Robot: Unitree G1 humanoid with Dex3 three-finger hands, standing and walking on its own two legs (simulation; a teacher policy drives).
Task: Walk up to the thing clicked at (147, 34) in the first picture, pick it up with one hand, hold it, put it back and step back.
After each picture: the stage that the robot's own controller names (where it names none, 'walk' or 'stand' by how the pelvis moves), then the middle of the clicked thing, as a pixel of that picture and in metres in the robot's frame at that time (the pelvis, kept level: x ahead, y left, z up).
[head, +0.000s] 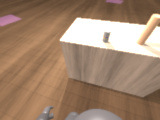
stand; (147, 31) +0.79 -0.44 +0.14
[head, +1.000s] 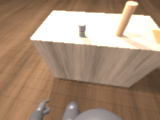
walk; (124, 21) +0.77 -0.20 +0.17
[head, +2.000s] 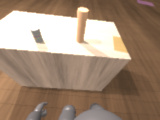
walk; (81, 27) +0.65 +0.14 +0.17
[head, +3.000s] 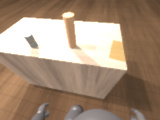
stand; (70, 33) +0.58 +0.22 +0.17
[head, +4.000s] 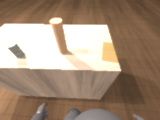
stand; (60, 38) +0.51 +0.25 +0.17
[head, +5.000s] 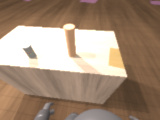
stand; (70, 42) +0.52 +0.21 +0.14
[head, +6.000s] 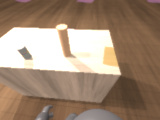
stand; (64, 43) +0.53 +0.24 +0.14
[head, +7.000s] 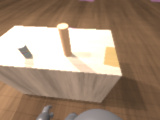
stand; (65, 42) +0.53 +0.23 +0.14
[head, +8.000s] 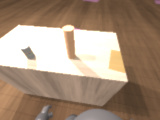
stand; (70, 44) +0.50 +0.20 +0.14
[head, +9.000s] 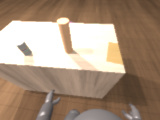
rise first; (66, 38) +0.53 +0.23 +0.15
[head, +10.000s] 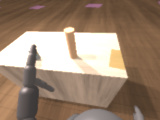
go down; (71, 45) +0.52 +0.23 +0.14
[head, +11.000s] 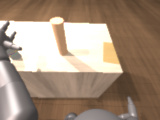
go down; (60, 39) +0.51 +0.21 +0.16
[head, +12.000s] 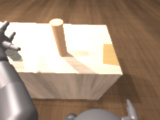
approach; (60, 40) +0.50 +0.22 +0.16
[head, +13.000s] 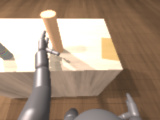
close in; (54, 35) +0.50 +0.23 +0.19
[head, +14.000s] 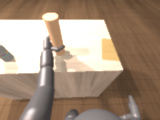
lift; (56, 38) +0.48 +0.22 +0.19
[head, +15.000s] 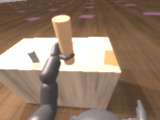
lift; (66, 45) +0.32 +0.16 +0.31
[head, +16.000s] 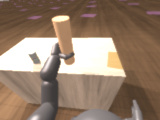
hold; (66, 44) +0.34 +0.17 +0.31
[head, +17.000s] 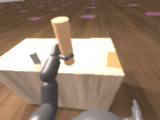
hold; (65, 45) +0.33 +0.17 +0.31
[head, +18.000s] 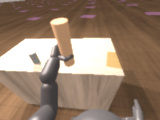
hold; (65, 46) +0.33 +0.16 +0.30
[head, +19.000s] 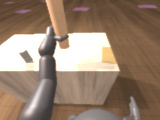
crouch; (60, 27) +0.44 +0.19 +0.34
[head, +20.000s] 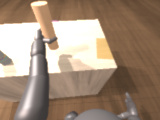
lower; (48, 29) +0.52 +0.23 +0.23
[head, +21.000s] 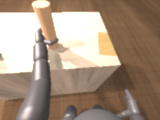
lower; (48, 29) +0.52 +0.23 +0.20
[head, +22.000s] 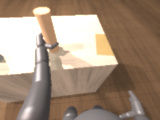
lower; (49, 34) +0.50 +0.23 +0.19
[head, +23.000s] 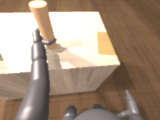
lower; (46, 30) +0.52 +0.24 +0.19
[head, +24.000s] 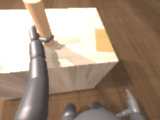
rest; (43, 26) +0.53 +0.24 +0.20
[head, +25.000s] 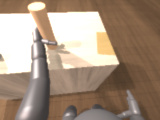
withdraw; (46, 31) +0.52 +0.24 +0.19
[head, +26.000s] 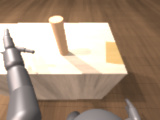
sink last; (61, 39) +0.50 +0.22 +0.18
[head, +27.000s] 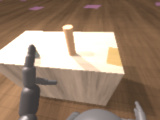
stand; (70, 42) +0.55 +0.25 +0.15
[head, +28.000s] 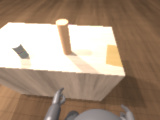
stand; (65, 39) +0.51 +0.23 +0.15
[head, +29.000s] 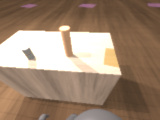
stand; (67, 43) +0.55 +0.24 +0.14
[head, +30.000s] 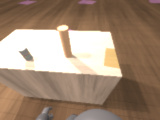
stand; (66, 43) +0.53 +0.24 +0.14
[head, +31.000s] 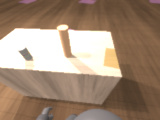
stand; (65, 43) +0.53 +0.24 +0.14
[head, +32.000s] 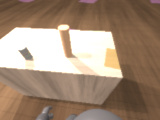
stand; (66, 43) +0.52 +0.23 +0.14
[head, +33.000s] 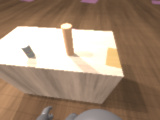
stand; (68, 42) +0.54 +0.22 +0.14
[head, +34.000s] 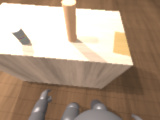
walk; (70, 24) +0.57 +0.19 +0.16
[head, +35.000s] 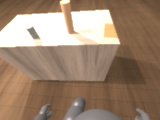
walk; (68, 19) +0.74 +0.28 +0.17
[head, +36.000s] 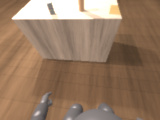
walk; out of the picture +1.11 +0.20 +0.17
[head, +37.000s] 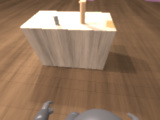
stand; (82, 13) +1.15 +0.21 +0.15
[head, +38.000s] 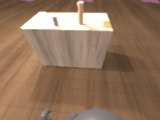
stand; (80, 14) +1.18 +0.22 +0.14
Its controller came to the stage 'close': yes
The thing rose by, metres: 0.18
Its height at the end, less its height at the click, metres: +0.00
